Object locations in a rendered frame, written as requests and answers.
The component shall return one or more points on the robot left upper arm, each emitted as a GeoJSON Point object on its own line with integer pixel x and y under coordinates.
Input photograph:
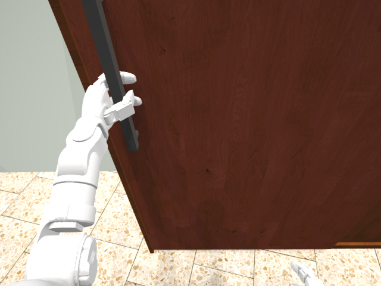
{"type": "Point", "coordinates": [62, 260]}

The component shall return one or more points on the robot left hand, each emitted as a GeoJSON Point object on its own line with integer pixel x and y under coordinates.
{"type": "Point", "coordinates": [97, 102]}

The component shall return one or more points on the handle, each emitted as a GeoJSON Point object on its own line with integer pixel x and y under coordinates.
{"type": "Point", "coordinates": [98, 26]}

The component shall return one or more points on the robot right hand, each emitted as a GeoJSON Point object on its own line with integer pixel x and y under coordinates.
{"type": "Point", "coordinates": [306, 274]}

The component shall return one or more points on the left robot forearm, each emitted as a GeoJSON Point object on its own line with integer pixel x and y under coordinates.
{"type": "Point", "coordinates": [71, 205]}

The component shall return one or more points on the wardrobe door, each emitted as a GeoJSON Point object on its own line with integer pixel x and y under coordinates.
{"type": "Point", "coordinates": [260, 122]}
{"type": "Point", "coordinates": [368, 229]}

